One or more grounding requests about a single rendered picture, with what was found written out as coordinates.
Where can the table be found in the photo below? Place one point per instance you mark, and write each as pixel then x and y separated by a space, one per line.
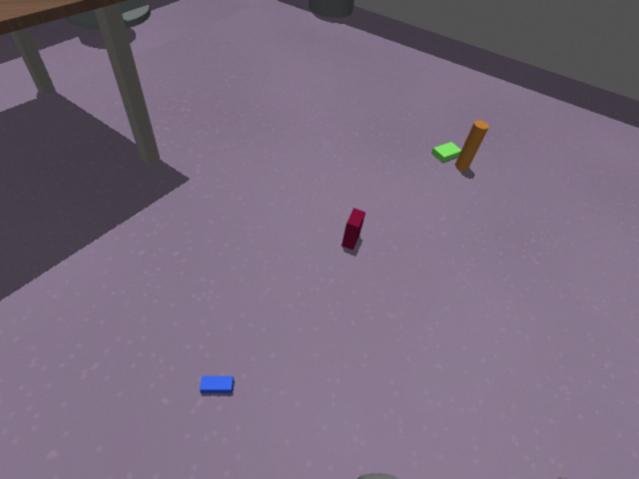
pixel 16 16

